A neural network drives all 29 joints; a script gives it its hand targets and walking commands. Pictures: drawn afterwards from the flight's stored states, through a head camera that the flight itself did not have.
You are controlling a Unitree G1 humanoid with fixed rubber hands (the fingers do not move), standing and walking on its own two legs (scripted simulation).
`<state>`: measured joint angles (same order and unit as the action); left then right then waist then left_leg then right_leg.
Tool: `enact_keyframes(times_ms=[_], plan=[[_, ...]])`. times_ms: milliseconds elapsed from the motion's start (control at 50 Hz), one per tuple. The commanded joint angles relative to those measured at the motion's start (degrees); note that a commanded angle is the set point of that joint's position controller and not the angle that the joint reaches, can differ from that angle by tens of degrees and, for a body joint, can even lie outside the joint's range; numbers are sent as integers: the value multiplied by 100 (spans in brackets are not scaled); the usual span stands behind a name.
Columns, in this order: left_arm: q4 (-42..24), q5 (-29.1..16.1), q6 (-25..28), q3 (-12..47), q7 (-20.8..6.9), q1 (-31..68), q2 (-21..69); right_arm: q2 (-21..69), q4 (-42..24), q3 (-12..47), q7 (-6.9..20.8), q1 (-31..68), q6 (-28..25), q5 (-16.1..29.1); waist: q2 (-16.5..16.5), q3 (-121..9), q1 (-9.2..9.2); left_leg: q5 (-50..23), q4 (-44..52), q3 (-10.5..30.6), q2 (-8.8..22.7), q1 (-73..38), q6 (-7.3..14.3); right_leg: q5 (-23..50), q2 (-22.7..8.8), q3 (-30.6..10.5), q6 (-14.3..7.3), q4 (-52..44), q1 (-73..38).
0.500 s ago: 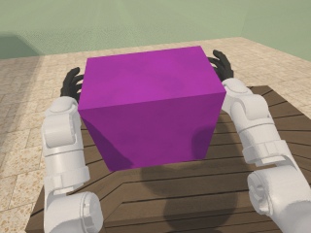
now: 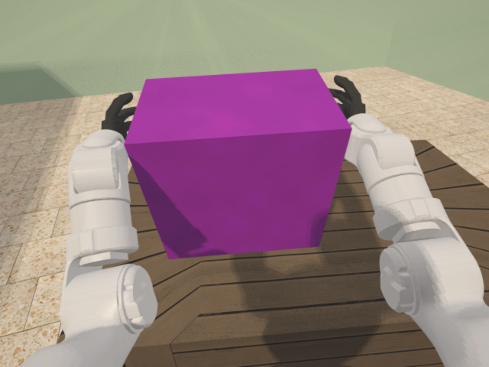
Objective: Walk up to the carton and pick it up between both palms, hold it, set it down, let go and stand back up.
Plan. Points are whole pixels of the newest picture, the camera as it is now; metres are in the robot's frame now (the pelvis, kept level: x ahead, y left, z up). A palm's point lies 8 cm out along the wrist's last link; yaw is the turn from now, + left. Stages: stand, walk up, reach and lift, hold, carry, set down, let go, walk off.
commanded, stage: set down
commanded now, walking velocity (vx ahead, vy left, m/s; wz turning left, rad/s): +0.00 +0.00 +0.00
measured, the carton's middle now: (238, 168) +0.37 +0.01 +0.22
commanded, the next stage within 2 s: none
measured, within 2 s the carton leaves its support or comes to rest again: neither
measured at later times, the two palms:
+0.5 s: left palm (107, 144) +0.36 +0.20 +0.28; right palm (340, 112) +0.39 -0.16 +0.30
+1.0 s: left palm (123, 181) +0.36 +0.19 +0.22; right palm (337, 158) +0.39 -0.17 +0.22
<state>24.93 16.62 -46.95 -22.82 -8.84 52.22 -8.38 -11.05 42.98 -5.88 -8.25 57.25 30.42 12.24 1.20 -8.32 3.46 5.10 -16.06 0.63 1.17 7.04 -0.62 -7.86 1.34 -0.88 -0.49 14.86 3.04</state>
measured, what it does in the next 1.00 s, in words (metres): stands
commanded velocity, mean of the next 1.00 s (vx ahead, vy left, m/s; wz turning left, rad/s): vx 0.00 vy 0.00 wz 0.00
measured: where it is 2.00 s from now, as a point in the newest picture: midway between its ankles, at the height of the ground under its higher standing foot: outside the picture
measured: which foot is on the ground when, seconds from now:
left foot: down 0.00-1.00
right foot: down 0.00-1.00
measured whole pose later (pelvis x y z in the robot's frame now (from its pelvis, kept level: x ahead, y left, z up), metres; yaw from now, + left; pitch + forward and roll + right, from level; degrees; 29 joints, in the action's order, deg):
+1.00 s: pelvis +0.01 -0.01 +0.00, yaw +2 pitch -7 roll +0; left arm 7.8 16.0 -36.0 -20.0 -6.5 35.6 -1.6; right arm -7.4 32.3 -6.3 -4.7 40.0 9.6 8.3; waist 2.1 -0.1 1.7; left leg 5.5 -14.9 2.0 1.0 2.0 -1.6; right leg -10.4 0.9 2.0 -1.4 15.8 -1.8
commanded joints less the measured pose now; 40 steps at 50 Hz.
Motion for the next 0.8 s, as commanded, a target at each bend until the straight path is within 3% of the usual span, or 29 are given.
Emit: enact_keyframes(times_ms=[0,20,40,60,80,100,120,140,180,200,220,260,320,340,360,400,460,480,500,540,580,620,640,660,680,700,720,740,780], plan=[[-2089,-1549,486,2918,-462,3097,3235,3044,-2619,2158,902,3791,-296,1618,-322,-2275,-58,-1916,-298,-58,-345,-1250,33,1425,357,233,156,-115,-366],[-2387,-1707,464,3172,-388,3083,3398,2966,-3244,2216,860,4129,-334,1743,-409,-2870,63,-2426,-442,50,-309,-1654,-87,1582,437,266,109,-64,-354],[-2371,-1549,490,2984,-324,3200,3347,3094,-3200,2389,830,4030,-391,1795,-476,-2502,-15,-2373,-521,31,-356,-1531,-132,1485,377,253,89,-103,-397],[-2235,-1453,432,2835,-299,3170,3201,2883,-2849,2140,830,3952,-320,1678,-312,-2052,95,-2204,-432,76,-291,-1519,-99,1206,396,340,149,-125,-165],[-2369,-1421,465,2876,-293,3224,3117,2828,-2251,1926,829,3490,-172,1484,-458,-1721,292,-1728,-297,57,-287,-1372,-167,939,312,294,99,-150,-19],[-1961,-1177,357,2567,-388,2795,2901,2579,-2164,1632,863,3418,-155,1262,-323,-1294,265,-1242,-116,-5,-265,-1202,-137,606,240,299,83,-219,-57],[-2045,-980,361,2450,-487,3073,2843,2346,-1713,1316,935,3284,-228,930,-530,-937,450,-731,39,-75,-222,-1066,-219,152,147,339,42,-196,159],[-2133,-947,386,2519,-553,3216,2848,2301,-1512,1169,1020,3147,-271,863,-687,-1074,324,-401,151,-140,-159,-1005,-273,-146,135,275,-28,-144,270],[-1954,-727,437,2393,-675,3078,2760,2238,-1473,815,1099,3382,-486,483,-682,-933,366,281,281,-76,-131,-713,-290,-475,79,268,-63,-82,203],[-1728,-600,505,2125,-717,3139,2560,2087,-1415,608,1170,3456,-591,326,-541,-791,243,615,356,-84,-79,-588,-271,-814,52,286,-40,-53,266],[-1498,-374,493,1818,-786,2967,2305,2127,-958,591,1210,3217,-611,206,-553,-541,71,455,291,-256,-208,-526,-243,-766,-4,263,1,-106,125],[-1875,-446,607,1962,-758,2956,2583,2254,-1323,774,1269,3347,-907,247,-603,-903,-72,16,264,-290,-180,-770,-264,-359,78,287,-38,-86,-114],[-1601,-252,608,1616,-733,2088,2346,2299,-1206,1132,1333,3040,-1069,331,-387,-848,-520,-856,122,-433,-251,-854,-206,212,144,344,108,-151,-276],[-1372,-305,622,1508,-756,2341,2312,2084,-917,897,1324,3140,-1110,219,-254,-520,-315,-488,149,-427,-205,-787,-206,-151,87,364,75,-277,-122],[-1598,-279,621,1638,-714,2002,2407,2151,-932,1059,1322,2771,-1166,271,-250,-597,-367,-963,146,-463,-187,-1021,-250,209,164,411,87,-245,-203],[-1623,-216,512,1473,-782,1841,2242,1966,-947,994,1281,2540,-1138,195,17,-388,-339,-917,191,-479,-188,-1068,-179,250,172,384,130,-278,-203],[-1824,-362,532,1755,-801,1920,2436,1906,-1395,893,1251,2983,-1340,117,148,-421,-60,-1012,250,-437,-122,-1203,-182,311,119,501,135,-321,-240],[-1762,-350,548,1679,-788,2004,2350,2034,-1535,972,1277,2989,-1371,203,186,-377,-156,-932,234,-472,-166,-1099,-142,296,100,517,142,-358,-294],[-2320,-549,694,2025,-758,1996,2537,2258,-1739,1178,1193,2839,-1533,197,130,-812,-139,-1497,104,-514,-214,-1449,-195,878,99,512,177,-267,-389],[-2500,-607,801,2152,-690,1909,2621,2385,-2118,1446,1121,2838,-1686,227,127,-929,-196,-1902,-46,-531,-287,-1547,-187,1148,142,589,203,-219,-606],[-2970,-753,969,2434,-611,1538,2750,2540,-2750,1789,1047,2557,-1918,335,62,-1431,-189,-2529,-279,-492,-365,-1861,-229,2028,153,591,253,-109,-795],[-2920,-641,1031,2437,-606,1408,2620,2544,-2447,1798,975,2131,-1956,310,-128,-1391,-31,-2348,-294,-426,-365,-1922,-207,2090,86,532,312,-150,-690],[-3374,-684,1150,2698,-549,1511,2649,2568,-2952,2025,934,2111,-2066,366,-190,-1833,-16,-2631,-397,-412,-400,-2020,-255,2658,103,589,329,-17,-965],[-3189,-722,1066,2601,-548,1065,2492,2303,-3117,1974,904,2187,-2055,316,-105,-1661,-55,-2483,-372,-397,-369,-1898,-194,2511,74,533,311,-34,-900],[-3133,-592,1083,2700,-537,965,2513,2283,-2803,1792,893,1898,-2117,172,-271,-1566,99,-2428,-359,-386,-387,-1875,-264,2324,103,596,310,-48,-803],[-3212,-557,1109,2569,-518,1025,2389,2291,-2848,1886,892,1884,-2121,217,-161,-1453,-24,-2173,-257,-427,-323,-1836,-217,2118,36,574,283,-86,-884],[-3269,-524,1208,2617,-463,1163,2424,2285,-2386,1872,930,1588,-2160,127,-551,-1363,41,-2076,-271,-381,-355,-1917,-266,1699,81,609,270,-129,-551],[-3315,-637,1205,2706,-457,1151,2501,2280,-2671,1851,921,1507,-2152,149,-321,-1218,64,-2025,-265,-432,-383,-1819,-246,1671,82,614,282,-113,-630],[-2770,-578,1183,2583,-523,1141,2430,2167,-2553,1714,942,1829,-2188,-45,-402,-858,80,-1193,-103,-464,-369,-1526,-96,1053,-31,571,292,-240,-447]])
